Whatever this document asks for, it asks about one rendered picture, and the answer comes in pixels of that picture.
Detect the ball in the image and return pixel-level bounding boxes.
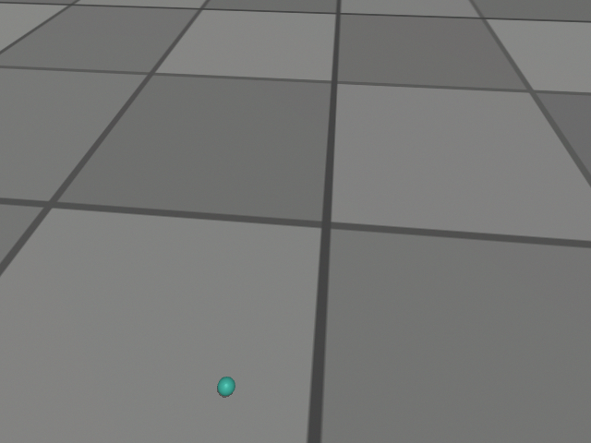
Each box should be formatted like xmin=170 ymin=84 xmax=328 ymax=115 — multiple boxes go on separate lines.
xmin=217 ymin=377 xmax=235 ymax=396

